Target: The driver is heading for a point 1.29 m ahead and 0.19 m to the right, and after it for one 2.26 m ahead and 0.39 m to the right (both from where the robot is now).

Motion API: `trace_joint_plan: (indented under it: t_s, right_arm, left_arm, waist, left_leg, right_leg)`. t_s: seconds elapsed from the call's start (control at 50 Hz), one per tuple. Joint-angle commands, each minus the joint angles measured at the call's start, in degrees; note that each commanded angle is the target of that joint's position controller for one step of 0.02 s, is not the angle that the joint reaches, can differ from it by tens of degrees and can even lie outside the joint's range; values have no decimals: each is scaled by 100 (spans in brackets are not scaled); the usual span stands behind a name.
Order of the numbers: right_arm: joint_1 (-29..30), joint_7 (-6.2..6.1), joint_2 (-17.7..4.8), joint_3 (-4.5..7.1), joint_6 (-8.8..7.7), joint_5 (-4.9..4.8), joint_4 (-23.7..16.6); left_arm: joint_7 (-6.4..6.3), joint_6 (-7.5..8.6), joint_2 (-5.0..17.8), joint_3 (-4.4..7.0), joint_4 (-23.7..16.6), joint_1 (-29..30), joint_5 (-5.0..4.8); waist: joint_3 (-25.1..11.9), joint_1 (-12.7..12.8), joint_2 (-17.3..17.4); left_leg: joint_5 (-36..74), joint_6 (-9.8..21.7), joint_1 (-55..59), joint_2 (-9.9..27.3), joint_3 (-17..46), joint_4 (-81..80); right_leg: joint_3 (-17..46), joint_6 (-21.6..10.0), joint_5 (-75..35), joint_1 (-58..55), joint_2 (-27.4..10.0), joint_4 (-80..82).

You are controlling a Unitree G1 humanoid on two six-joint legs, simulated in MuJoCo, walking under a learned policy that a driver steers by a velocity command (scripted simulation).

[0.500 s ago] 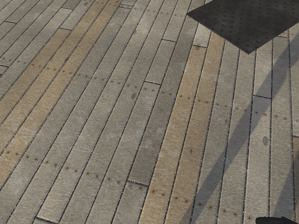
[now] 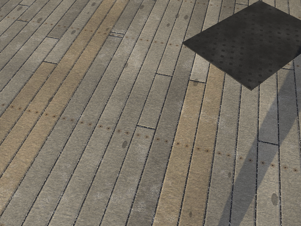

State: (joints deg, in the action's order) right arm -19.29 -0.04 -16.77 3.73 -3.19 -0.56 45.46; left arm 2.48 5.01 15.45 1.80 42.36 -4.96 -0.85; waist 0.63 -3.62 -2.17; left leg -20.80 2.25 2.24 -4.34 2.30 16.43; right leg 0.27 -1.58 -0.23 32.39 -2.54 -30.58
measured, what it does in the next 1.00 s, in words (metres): walks ahead, turning right: right foot, then left foot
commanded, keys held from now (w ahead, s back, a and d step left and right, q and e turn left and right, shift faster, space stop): w+e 0.38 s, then w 0.62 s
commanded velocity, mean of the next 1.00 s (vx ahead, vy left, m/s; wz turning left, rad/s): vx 0.50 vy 0.00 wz -0.26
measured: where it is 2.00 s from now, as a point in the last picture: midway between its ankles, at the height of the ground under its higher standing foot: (178, 107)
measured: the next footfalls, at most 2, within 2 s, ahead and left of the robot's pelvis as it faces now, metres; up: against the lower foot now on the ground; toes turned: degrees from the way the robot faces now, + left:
right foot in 0.04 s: +0.20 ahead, -0.11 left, +0.00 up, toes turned -2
left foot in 0.54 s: +0.50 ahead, +0.04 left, +0.00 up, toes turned -18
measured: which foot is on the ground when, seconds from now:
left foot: down 0.00-0.06, up 0.08-0.52, down 0.54-1.00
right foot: up 0.00-0.02, down 0.04-0.56, up 0.58-1.00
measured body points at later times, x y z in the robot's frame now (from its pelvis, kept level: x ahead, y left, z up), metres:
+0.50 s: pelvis +0.28 -0.04 +0.01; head +0.31 -0.06 +0.46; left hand +0.36 +0.24 -0.11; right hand +0.46 -0.32 -0.07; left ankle +0.47 +0.06 -0.71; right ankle +0.16 -0.11 -0.73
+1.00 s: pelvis +0.54 -0.11 +0.00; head +0.57 -0.12 +0.45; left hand +0.84 +0.03 -0.07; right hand +0.43 -0.37 -0.12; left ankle +0.46 +0.05 -0.73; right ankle +0.65 -0.27 -0.71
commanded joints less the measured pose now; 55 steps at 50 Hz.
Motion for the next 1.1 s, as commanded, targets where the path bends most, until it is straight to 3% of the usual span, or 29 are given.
trace_joint_plan:
  t_s: [0.02, 0.04, 0.06, 0.08, 0.1, 0.12, 0.14, 0.16, 0.24, 0.36, 0.48, 0.52, 0.54, 0.56, 0.58, 0.6, 0.62, 0.64, 0.66, 0.68, 0.72, 0.84, 0.96, 1.0, 1.02, 1.04, 1.06, 1.08, 1.1]
  right_arm:
    - [118, -79, -973, 262, 26, 16, -199]
    - [132, -116, -868, 210, 57, 52, -257]
    - [-312, -128, -542, 82, 2, 142, -465]
    - [-512, -74, -251, -31, -119, 149, -428]
    - [-175, 11, -694, 40, -267, 4, -515]
    - [385, 60, -765, 42, -363, -120, -674]
    - [704, 56, -727, 32, -423, -53, -761]
    - [772, 23, -758, 76, -419, 82, -781]
    - [621, -22, -554, 69, -267, 155, -811]
    - [1783, -8, -275, -30, -282, 110, -1087]
    - [2196, 146, -441, 18, -431, 41, -1190]
    - [1744, 123, -567, 90, -471, 56, -1086]
    - [1154, 88, -746, 177, -494, 106, -952]
    - [214, 47, -1048, 262, -497, 166, -845]
    - [-414, 80, -1456, 401, -406, 136, -557]
    - [-490, 124, -963, 286, -376, -38, -505]
    - [-169, 116, -686, 198, -354, -46, -538]
    - [155, 113, -614, 148, -314, 29, -597]
    - [335, 121, -517, 106, -291, 68, -570]
    - [430, 118, -454, 70, -304, 115, -556]
    - [459, 128, -424, 58, -313, 74, -491]
    - [190, 57, -839, 151, -249, -33, -234]
    - [-321, 30, -963, 162, -118, -103, 119]
    - [-272, 1, -1056, 187, -51, -98, 168]
    - [-243, -9, -1027, 166, -25, -111, 174]
    - [-239, -14, -870, 92, -22, -63, 137]
    - [-495, 0, -391, -75, -92, 39, -62]
    - [-909, 4, -142, -167, -183, -13, -4]
    - [-455, 21, -760, 12, -209, -163, -16]
  left_arm:
    - [34, 83, 827, 282, -317, -247, 1]
    - [2, 64, 1068, 410, -101, -1026, 26]
    - [-31, 53, 1589, 538, -57, -1714, 83]
    - [0, 25, 1520, 543, 45, -1989, -56]
    - [-6, 12, 1151, 412, -15, -1850, -94]
    - [-41, -13, 1009, 379, -117, -1557, -22]
    - [-57, -32, 963, 359, -172, -1277, 39]
    - [-79, -31, 834, 310, -237, -1081, 75]
    - [-160, -45, 883, 327, -328, -988, 36]
    - [-323, -142, 1054, 407, -150, -1443, -55]
    - [-368, -249, 943, 383, 65, -1869, -32]
    - [-356, -278, 955, 390, 61, -1757, -17]
    - [-336, -270, 823, 341, 18, -1680, 3]
    - [-329, -249, 629, 245, -117, -1590, 92]
    - [-316, -176, 264, 131, -115, -2424, -39]
    - [-317, -131, 658, 170, -59, -2301, -79]
    - [-301, -111, 954, 258, -150, -1671, -107]
    - [-299, -98, 897, 242, -259, -1248, -65]
    - [-279, -71, 826, 248, -342, -1013, 22]
    - [-260, -66, 769, 261, -350, -1032, 48]
    - [-231, -93, 564, 220, -311, -1154, 27]
    - [-171, -53, 272, 70, -582, -139, 68]
    - [-48, 9, 442, 111, -865, 621, -8]
    - [-32, 28, 579, 172, -826, 373, 5]
    - [-58, 35, 725, 262, -691, -116, 38]
    - [-113, 34, 1004, 398, -483, -970, 75]
    - [-171, 10, 1535, 524, -402, -1828, 194]
    - [-148, -55, 1512, 521, -290, -2106, 121]
    - [-155, -61, 1057, 391, -275, -1958, 78]
  waist:
    - [-319, 461, 705]
    - [-857, 805, 528]
    - [-1657, 786, -379]
    - [-2083, 780, -1496]
    - [-1721, 919, -897]
    - [-1058, 935, -465]
    - [-523, 794, 38]
    - [-341, 622, 187]
    - [-231, 331, -102]
    - [-31, 717, -211]
    - [5, 839, -362]
    - [-118, 549, -475]
    - [-561, 256, -411]
    - [-1371, -172, 52]
    - [-2045, 39, 1767]
    - [-1698, -80, 1560]
    - [-829, -153, 957]
    - [-399, -51, 517]
    - [-32, 61, 404]
    - [-14, 209, 607]
    - [-77, 331, 812]
    - [63, 79, 639]
    - [223, -62, 672]
    - [93, 170, 717]
    - [-188, 459, 645]
    - [-773, 859, 509]
    - [-1726, 1037, -418]
    - [-2309, 970, -1432]
    - [-1569, 1069, -777]
  left_leg:
    - [4881, 590, 204, 1616, 203, 886]
    - [5140, 404, -203, 1333, -90, 1988]
    - [3358, 25, -2007, 802, -392, 3987]
    - [-802, -290, -3744, -130, -87, 5568]
    - [-902, -182, -4481, 232, 549, 6057]
    - [-477, -107, -4660, 472, 472, 5967]
    - [-141, -78, -4604, 674, 372, 5495]
    - [136, -105, -4318, 853, 369, 5005]
    - [428, -391, -3802, 894, 215, 4031]
    - [2405, -622, -3290, 538, 137, 1874]
    - [2180, -355, -3067, 454, 187, 1060]
    - [1863, -96, -2425, 366, 6, 752]
    - [1981, 144, -1444, 518, 85, 737]
    - [2070, 563, 42, 1362, 950, 974]
    - [1046, 1521, 1958, 2475, 3282, 718]
    - [-189, 1483, 1823, 2658, 4109, 215]
    - [-360, 1245, 1091, 2428, 3409, 71]
    - [115, 1109, 401, 2187, 2763, -54]
    - [667, 1120, -158, 1997, 2377, -236]
    - [1152, 1074, -494, 1841, 2069, -336]
    - [1711, 1074, -791, 1641, 1597, -514]
    - [2319, 981, -1125, 1446, 639, -815]
    - [2368, 776, -495, 1766, 635, -501]
    - [3054, 649, -284, 1816, 596, -101]
    - [3809, 530, -410, 1625, 463, 514]
    - [3793, 358, -931, 1325, 276, 1596]
    - [2065, -7, -2806, 686, -105, 3686]
    - [-1302, -127, -4016, 202, 240, 4943]
    - [-1125, -84, -4528, 495, 584, 5509]
  right_leg:
    - [-229, -395, 475, -788, 296, 142]
    - [-150, -577, 235, -2009, 340, 133]
    - [1836, -1293, 285, -4087, -856, 103]
    - [4306, -2070, 1377, -5265, -1648, 1042]
    - [4308, -1820, 2315, -5197, -1600, 1325]
    - [3587, -1602, 2221, -4514, -1399, 1393]
    - [3036, -1486, 1677, -3703, -1181, 1494]
    - [2706, -1419, 1129, -3156, -1034, 1598]
    - [2068, -1488, -62, -2300, -687, 1854]
    - [1582, -1085, 135, -1812, -243, 1787]
    - [2142, -948, 118, -2760, -642, 1164]
    - [2146, -834, -763, -2907, -605, 719]
    - [1939, -689, -1324, -2759, -335, 23]
    - [1553, -497, -607, -2027, -16, -1431]
    - [891, -56, 2176, 54, 847, -3309]
    - [1072, -32, 3288, 915, 612, -4014]
    - [1085, -37, 2840, 1193, 378, -4222]
    - [821, -20, 2429, 1105, 151, -4088]
    - [687, 14, 2149, 1072, -11, -3748]
    - [642, 33, 1960, 793, -185, -3481]
    - [477, 107, 1874, 495, -266, -3030]
    - [156, 239, 272, 139, -239, -946]
    - [135, 33, 87, -106, -36, -12]
    - [24, -127, 403, -593, 78, 205]
    - [-85, -255, 408, -1430, 204, 410]
    - [87, -449, 304, -2773, -3, 346]
    - [1865, -1061, 448, -4979, -1421, 218]
    - [3732, -1496, 1558, -5606, -2163, 957]
    - [3429, -1260, 2286, -5021, -1955, 1189]
Over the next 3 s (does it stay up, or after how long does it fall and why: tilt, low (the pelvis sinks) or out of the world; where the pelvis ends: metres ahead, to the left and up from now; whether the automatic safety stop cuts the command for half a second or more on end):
stays up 1.63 -0.24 0.01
